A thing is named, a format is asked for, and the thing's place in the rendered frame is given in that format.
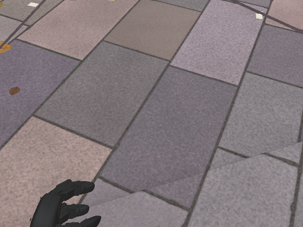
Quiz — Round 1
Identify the left robot hand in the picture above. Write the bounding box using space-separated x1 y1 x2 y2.
29 179 101 227

